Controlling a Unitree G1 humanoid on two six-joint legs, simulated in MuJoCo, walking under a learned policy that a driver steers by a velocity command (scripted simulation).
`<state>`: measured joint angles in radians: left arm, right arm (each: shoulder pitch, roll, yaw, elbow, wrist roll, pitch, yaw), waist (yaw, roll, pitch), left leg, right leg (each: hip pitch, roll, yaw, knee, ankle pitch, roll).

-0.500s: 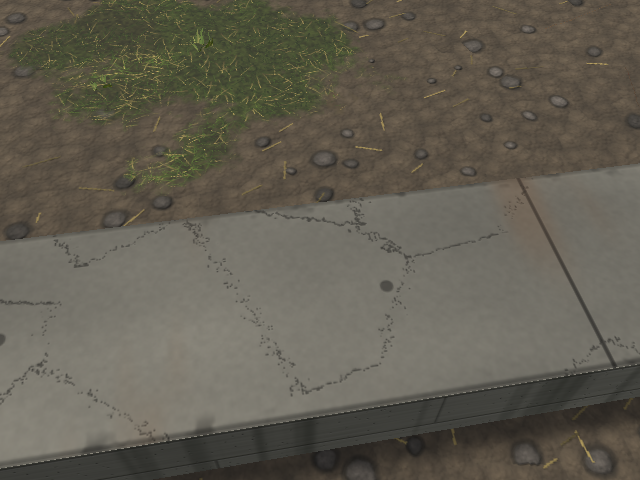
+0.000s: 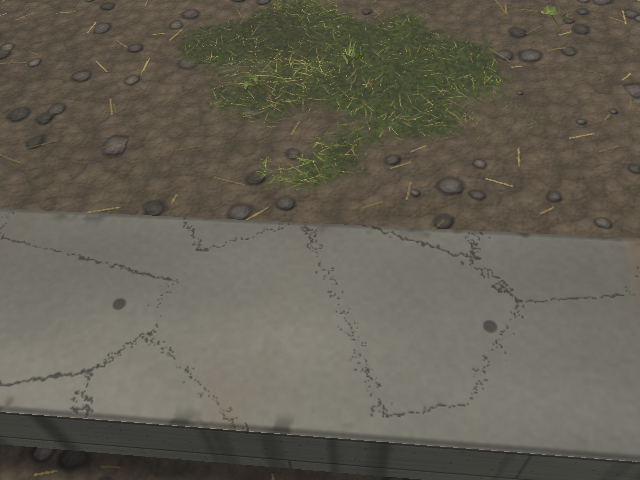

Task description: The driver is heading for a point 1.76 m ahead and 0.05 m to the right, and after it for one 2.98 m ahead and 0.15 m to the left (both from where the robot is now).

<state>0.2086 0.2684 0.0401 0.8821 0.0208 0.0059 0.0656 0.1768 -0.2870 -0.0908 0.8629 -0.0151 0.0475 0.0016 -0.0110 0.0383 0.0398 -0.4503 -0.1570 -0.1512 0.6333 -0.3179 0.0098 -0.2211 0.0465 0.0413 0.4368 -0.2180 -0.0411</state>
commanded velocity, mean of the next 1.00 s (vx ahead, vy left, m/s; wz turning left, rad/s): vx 0.01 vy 0.00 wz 0.18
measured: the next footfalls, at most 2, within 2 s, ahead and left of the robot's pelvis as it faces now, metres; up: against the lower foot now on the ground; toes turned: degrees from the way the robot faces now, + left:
left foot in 0.36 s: +0.00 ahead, +0.12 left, +0.00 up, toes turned +7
right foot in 0.64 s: +0.04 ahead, -0.11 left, +0.00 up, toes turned +9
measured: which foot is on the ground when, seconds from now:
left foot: up 0.00-0.34, down 0.36-1.00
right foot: down 0.00-0.36, up 0.38-0.62, down 0.64-1.00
